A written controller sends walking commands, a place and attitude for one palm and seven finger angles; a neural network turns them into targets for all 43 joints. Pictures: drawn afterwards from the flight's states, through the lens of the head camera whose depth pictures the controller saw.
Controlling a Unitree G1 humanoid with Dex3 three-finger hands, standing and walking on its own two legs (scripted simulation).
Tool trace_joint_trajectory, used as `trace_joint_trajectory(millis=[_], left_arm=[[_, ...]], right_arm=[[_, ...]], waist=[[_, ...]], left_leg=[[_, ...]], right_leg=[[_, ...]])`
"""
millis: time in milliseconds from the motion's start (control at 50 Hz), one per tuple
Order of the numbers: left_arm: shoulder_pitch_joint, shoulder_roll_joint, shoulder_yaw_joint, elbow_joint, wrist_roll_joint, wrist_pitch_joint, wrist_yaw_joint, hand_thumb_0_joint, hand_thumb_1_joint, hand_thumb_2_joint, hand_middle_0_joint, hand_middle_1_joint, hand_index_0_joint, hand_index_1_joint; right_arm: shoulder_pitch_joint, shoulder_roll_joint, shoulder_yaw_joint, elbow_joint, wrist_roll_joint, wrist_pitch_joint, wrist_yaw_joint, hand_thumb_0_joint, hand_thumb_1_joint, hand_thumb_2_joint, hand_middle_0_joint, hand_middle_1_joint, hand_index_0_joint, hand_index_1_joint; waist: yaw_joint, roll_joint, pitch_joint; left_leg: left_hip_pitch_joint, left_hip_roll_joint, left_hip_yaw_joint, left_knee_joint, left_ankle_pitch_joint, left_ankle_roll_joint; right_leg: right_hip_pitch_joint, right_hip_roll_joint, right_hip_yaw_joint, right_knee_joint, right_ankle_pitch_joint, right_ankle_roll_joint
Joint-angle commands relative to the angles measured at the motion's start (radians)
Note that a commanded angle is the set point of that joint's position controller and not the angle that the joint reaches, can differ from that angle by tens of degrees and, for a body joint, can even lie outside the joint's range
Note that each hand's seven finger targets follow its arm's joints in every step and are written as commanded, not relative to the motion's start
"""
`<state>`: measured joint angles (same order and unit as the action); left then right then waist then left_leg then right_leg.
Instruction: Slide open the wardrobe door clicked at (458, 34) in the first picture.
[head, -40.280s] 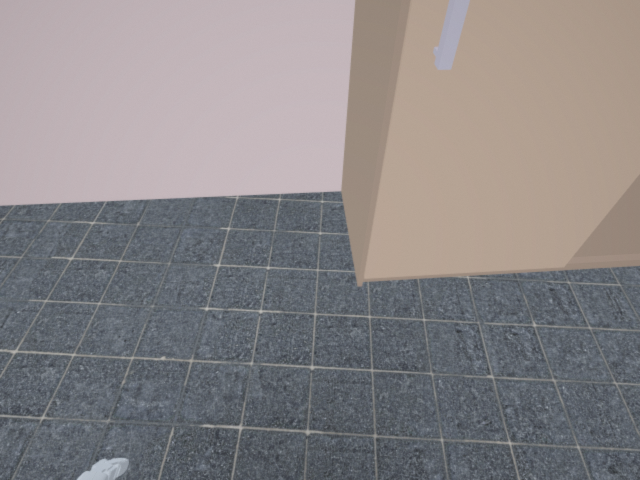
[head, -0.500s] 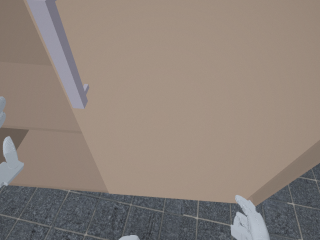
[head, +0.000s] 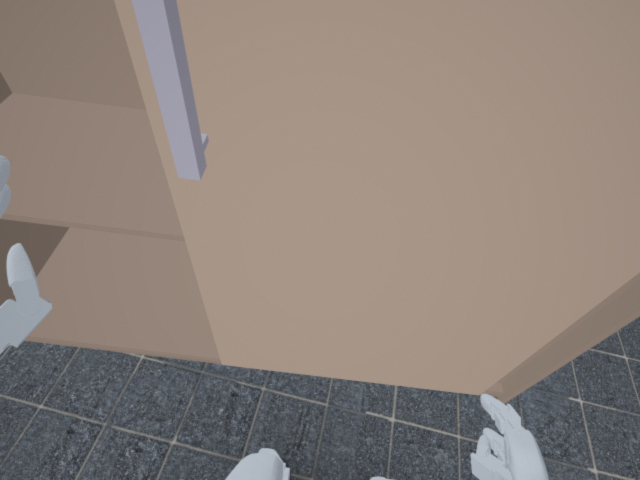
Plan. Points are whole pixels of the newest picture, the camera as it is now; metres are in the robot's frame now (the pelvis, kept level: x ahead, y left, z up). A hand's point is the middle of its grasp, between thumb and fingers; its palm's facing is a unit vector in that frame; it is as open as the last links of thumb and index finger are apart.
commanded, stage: step back with the hand held close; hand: left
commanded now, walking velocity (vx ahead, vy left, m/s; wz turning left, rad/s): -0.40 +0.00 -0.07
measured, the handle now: (180, 73) +0.46 +0.21 +0.25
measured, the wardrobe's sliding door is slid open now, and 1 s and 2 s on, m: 0.68 0.68 0.68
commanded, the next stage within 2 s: stop stepping back and stand still in 0.20 s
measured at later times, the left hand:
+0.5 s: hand (53, 336) +0.19 +0.24 +0.17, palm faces +0.24 -0.88 -0.41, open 7.4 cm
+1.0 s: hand out of the picture +0.16 +0.28 +0.19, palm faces +0.36 -0.80 -0.47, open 7.4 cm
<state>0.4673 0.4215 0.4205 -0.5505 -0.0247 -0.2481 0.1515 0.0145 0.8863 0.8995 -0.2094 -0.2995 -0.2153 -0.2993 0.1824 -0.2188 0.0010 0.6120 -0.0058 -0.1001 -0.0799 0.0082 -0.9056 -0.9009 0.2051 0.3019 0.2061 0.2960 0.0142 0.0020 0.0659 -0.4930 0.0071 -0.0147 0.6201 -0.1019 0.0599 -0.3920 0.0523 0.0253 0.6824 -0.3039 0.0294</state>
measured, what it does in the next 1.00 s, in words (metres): steps on the spot: right foot, then left foot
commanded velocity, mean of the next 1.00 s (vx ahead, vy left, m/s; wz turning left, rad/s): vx -0.03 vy -0.02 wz -0.01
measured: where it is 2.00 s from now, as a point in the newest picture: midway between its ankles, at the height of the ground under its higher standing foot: outside the picture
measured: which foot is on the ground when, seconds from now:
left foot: down 0.00-0.24, up 0.26-0.34, down 0.36-0.58, up 0.60-0.74, down 0.76-1.00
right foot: up 0.00-0.22, down 0.24-1.00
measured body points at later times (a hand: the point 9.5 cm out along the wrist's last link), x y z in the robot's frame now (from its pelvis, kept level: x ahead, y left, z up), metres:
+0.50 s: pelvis -0.06 +0.01 +0.02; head -0.04 +0.05 +0.46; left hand +0.17 +0.29 +0.20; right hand +0.07 -0.24 -0.05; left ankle +0.04 +0.07 -0.72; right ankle -0.11 -0.11 -0.70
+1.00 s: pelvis -0.06 +0.03 +0.02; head -0.05 +0.06 +0.47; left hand +0.13 +0.32 +0.22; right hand +0.07 -0.18 -0.07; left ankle -0.05 +0.14 -0.72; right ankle -0.07 -0.06 -0.72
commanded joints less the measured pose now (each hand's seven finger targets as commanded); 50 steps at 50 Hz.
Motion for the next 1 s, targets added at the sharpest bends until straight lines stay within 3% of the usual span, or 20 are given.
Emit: trace_joint_trajectory(millis=[0, 40, 140, 220, 260, 300, 320, 340, 380, 420, 460, 520, 580, 700, 740, 760, 800, 840, 920, 980], left_arm=[[-0.060, 0.220, 0.206, -0.213, -0.009, -0.085, 0.010, 0.000, 0.900, 0.900, -0.200, -0.300, -0.200, -0.300], [0.008, 0.146, 0.138, -0.193, -0.026, -0.071, 0.008, 0.000, 0.900, 0.900, -0.200, -0.300, -0.200, -0.300], [0.013, 0.139, 0.082, -0.194, -0.050, -0.057, 0.000, 0.000, 0.900, 0.900, -0.200, -0.300, -0.200, -0.300], [-0.107, 0.258, 0.138, -0.180, -0.039, -0.077, 0.009, 0.000, 0.900, 0.900, -0.200, -0.300, -0.200, -0.300], [-0.100, 0.180, 0.066, -0.079, -0.028, -0.043, -0.012, 0.000, 0.900, 0.900, -0.200, -0.300, -0.200, -0.300], [-0.092, 0.200, 0.091, -0.099, -0.026, -0.026, -0.016, 0.000, 0.900, 0.900, -0.200, -0.300, -0.200, -0.300], [-0.045, 0.203, 0.116, -0.084, -0.036, -0.012, -0.012, 0.000, 0.900, 0.900, -0.200, -0.300, -0.200, -0.300], [-0.026, 0.213, 0.128, -0.146, -0.043, -0.016, -0.009, 0.000, 0.900, 0.900, -0.200, -0.300, -0.200, -0.300], [-0.003, 0.219, 0.155, -0.190, -0.047, -0.037, -0.008, 0.000, 0.900, 0.900, -0.200, -0.300, -0.200, -0.300], [0.057, 0.217, 0.172, -0.254, -0.054, -0.032, -0.004, 0.000, 0.900, 0.900, -0.200, -0.300, -0.200, -0.300], [0.150, 0.187, 0.164, -0.246, -0.045, -0.017, 0.004, 0.000, 0.900, 0.900, -0.200, -0.300, -0.200, -0.300], [0.189, 0.188, 0.165, -0.195, -0.029, -0.010, 0.001, 0.000, 0.900, 0.900, -0.200, -0.300, -0.200, -0.300], [0.053, 0.161, 0.125, -0.114, -0.031, -0.003, 0.005, 0.000, 0.900, 0.900, -0.200, -0.300, -0.200, -0.300], [-0.223, 0.122, 0.014, -0.007, 0.008, 0.001, 0.025, 0.000, 0.900, 0.900, -0.200, -0.300, -0.200, -0.300], [-0.225, 0.132, 0.025, -0.133, 0.010, -0.024, 0.024, 0.000, 0.900, 0.900, -0.200, -0.300, -0.200, -0.300], [-0.216, 0.163, 0.059, -0.202, 0.012, -0.035, 0.026, 0.000, 0.900, 0.900, -0.200, -0.300, -0.200, -0.300], [-0.195, 0.234, 0.130, -0.282, 0.006, -0.047, 0.018, 0.000, 0.900, 0.900, -0.200, -0.300, -0.200, -0.300], [-0.034, 0.175, 0.114, -0.238, 0.003, -0.042, 0.017, 0.000, 0.900, 0.900, -0.200, -0.300, -0.200, -0.300], [0.066, 0.135, 0.113, -0.126, -0.008, -0.020, 0.016, 0.000, 0.900, 0.900, -0.200, -0.300, -0.200, -0.300], [-0.023, 0.146, 0.109, 0.000, -0.009, -0.009, 0.008, 0.000, 0.900, 0.900, -0.200, -0.300, -0.200, -0.300]], right_arm=[[-0.075, -0.126, -0.085, -0.151, -0.016, -0.075, -0.002, 0.000, -0.900, -0.900, 0.200, 0.300, 0.200, 0.300], [-0.058, -0.111, -0.082, -0.128, -0.012, -0.079, 0.023, 0.000, -0.900, -0.900, 0.200, 0.300, 0.200, 0.300], [-0.020, -0.101, -0.057, -0.088, -0.020, -0.077, 0.030, 0.000, -0.900, -0.900, 0.200, 0.300, 0.200, 0.300], [-0.058, -0.062, -0.025, -0.092, -0.023, -0.047, 0.009, 0.000, -0.900, -0.900, 0.200, 0.300, 0.200, 0.300], [-0.095, -0.087, -0.040, -0.100, 0.001, -0.059, -0.003, 0.000, -0.900, -0.900, 0.200, 0.300, 0.200, 0.300], [-0.119, -0.082, -0.013, -0.117, 0.008, -0.044, -0.016, 0.000, -0.900, -0.900, 0.200, 0.300, 0.200, 0.300], [-0.087, -0.089, -0.012, -0.124, 0.013, -0.040, -0.025, 0.000, -0.900, -0.900, 0.200, 0.300, 0.200, 0.300], [-0.086, -0.124, -0.028, -0.142, 0.013, -0.047, -0.021, 0.000, -0.900, -0.900, 0.200, 0.300, 0.200, 0.300], [-0.056, -0.127, -0.046, -0.151, 0.002, -0.075, 0.005, 0.000, -0.900, -0.900, 0.200, 0.300, 0.200, 0.300], [-0.055, -0.109, -0.043, -0.148, -0.011, -0.091, 0.012, 0.000, -0.900, -0.900, 0.200, 0.300, 0.200, 0.300], [-0.050, -0.114, -0.041, -0.164, -0.004, -0.079, 0.017, 0.000, -0.900, -0.900, 0.200, 0.300, 0.200, 0.300], [-0.041, -0.111, -0.044, -0.178, -0.002, -0.055, 0.010, 0.000, -0.900, -0.900, 0.200, 0.300, 0.200, 0.300], [-0.009, -0.121, -0.067, -0.124, 0.006, -0.038, -0.001, 0.000, -0.900, -0.900, 0.200, 0.300, 0.200, 0.300], [-0.050, -0.125, -0.050, -0.086, 0.002, -0.075, -0.037, 0.000, -0.900, -0.900, 0.200, 0.300, 0.200, 0.300], [-0.034, -0.154, -0.058, -0.103, -0.005, -0.097, -0.032, 0.000, -0.900, -0.900, 0.200, 0.300, 0.200, 0.300], [-0.037, -0.148, -0.053, -0.119, 0.000, -0.104, -0.024, 0.000, -0.900, -0.900, 0.200, 0.300, 0.200, 0.300], [-0.026, -0.099, -0.046, -0.102, -0.018, -0.130, -0.005, 0.000, -0.900, -0.900, 0.200, 0.300, 0.200, 0.300], [-0.016, -0.083, -0.038, -0.088, -0.015, -0.138, 0.021, 0.000, -0.900, -0.900, 0.200, 0.300, 0.200, 0.300], [-0.012, -0.101, -0.033, -0.101, -0.011, -0.106, 0.023, 0.000, -0.900, -0.900, 0.200, 0.300, 0.200, 0.300], [-0.009, -0.103, -0.041, -0.103, -0.014, -0.071, 0.010, 0.000, -0.900, -0.900, 0.200, 0.300, 0.200, 0.300]], waist=[[0.000, 0.211, -0.206], [0.013, 0.204, -0.234], [0.002, 0.233, -0.284], [-0.005, -0.130, -0.207], [-0.004, -0.272, -0.124], [-0.017, -0.107, -0.098], [-0.020, -0.015, -0.147], [-0.001, 0.144, -0.239], [0.014, 0.217, -0.314], [0.010, 0.242, -0.277], [0.009, 0.256, -0.224], [0.005, 0.171, -0.154], [-0.016, -0.219, -0.106], [-0.041, -0.056, -0.015], [-0.027, 0.230, -0.059], [-0.010, 0.280, -0.099], [-0.030, 0.344, -0.052], [-0.013, 0.186, -0.081], [-0.013, 0.186, -0.147], [-0.035, -0.009, -0.098]], left_leg=[[-0.091, 0.331, -0.387, -0.472, -0.506, 0.125], [0.095, 0.261, -0.250, -0.429, -0.376, 0.076], [0.295, 0.224, -0.190, -0.417, -0.192, -0.050], [0.294, 0.034, 0.028, 0.182, -0.223, -0.111], [0.150, 0.002, -0.004, 0.287, -0.252, -0.095], [0.114, 0.005, 0.018, 0.000, -0.086, -0.078], [0.248, 0.017, 0.012, -0.173, 0.244, -0.059], [0.389, 0.124, -0.112, -0.234, 0.512, -0.011], [0.448, 0.254, -0.321, -0.312, 0.386, 0.057], [0.306, 0.258, -0.375, -0.439, -0.117, 0.049], [0.120, 0.179, -0.223, -0.484, -0.429, 0.019], [-0.027, 0.046, -0.074, -0.327, -0.447, -0.039], [0.100, -0.023, -0.047, 0.374, -0.253, -0.073], [0.260, 0.022, 0.044, -0.081, -0.277, -0.016], [0.314, 0.143, -0.203, -0.293, -0.332, 0.048], [0.296, 0.234, -0.343, -0.352, -0.304, 0.088], [0.204, 0.287, -0.532, -0.519, -0.540, 0.116], [0.227, 0.264, -0.377, -0.425, -0.313, 0.113], [0.152, 0.171, -0.134, -0.294, -0.204, 0.018], [0.032, 0.073, -0.042, -0.106, -0.290, -0.024]], right_leg=[[0.173, 0.062, 0.038, 0.457, -0.157, -0.023], [0.092, 0.046, -0.030, 0.308, -0.218, -0.037], [0.201, 0.007, -0.061, -0.305, -0.149, -0.076], [-0.005, -0.383, 0.175, -0.484, 0.418, -0.181], [0.012, -0.334, 0.079, -0.361, 0.541, -0.175], [0.135, -0.271, 0.010, -0.193, 0.687, -0.115], [0.133, -0.173, -0.037, -0.085, 0.623, -0.053], [0.104, -0.066, -0.057, 0.003, 0.403, -0.015], [0.043, 0.012, -0.003, 0.098, -0.233, -0.029], [0.122, -0.009, 0.019, 0.088, -0.236, -0.044], [0.283, -0.001, -0.059, -0.092, -0.161, -0.057], [0.396, -0.047, -0.045, -0.346, -0.116, -0.067], [-0.048, -0.409, 0.377, -0.562, -0.406, -0.245], [-0.064, -0.253, 0.087, -0.362, -0.333, -0.131], [-0.057, -0.093, -0.011, -0.070, -0.182, -0.070], [-0.041, -0.027, -0.082, 0.069, -0.134, -0.035], [-0.082, -0.032, -0.011, 0.286, -0.199, -0.034], [-0.034, -0.072, 0.000, 0.171, -0.121, -0.039], [0.265, -0.019, -0.106, -0.233, -0.031, -0.044], [0.281, -0.152, 0.125, -0.349, -0.035, -0.123]])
